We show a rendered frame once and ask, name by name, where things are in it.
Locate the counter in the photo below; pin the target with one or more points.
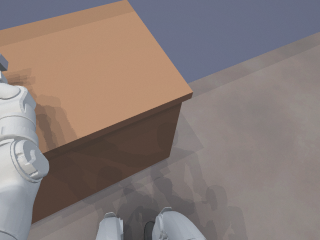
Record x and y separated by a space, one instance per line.
108 98

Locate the robot right shin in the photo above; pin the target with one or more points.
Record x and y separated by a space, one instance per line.
154 231

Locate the robot right foot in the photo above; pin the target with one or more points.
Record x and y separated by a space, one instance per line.
148 229

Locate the left robot forearm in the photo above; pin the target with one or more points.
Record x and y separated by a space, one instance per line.
17 115

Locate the robot left upper arm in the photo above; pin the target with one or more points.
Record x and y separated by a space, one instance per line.
22 167

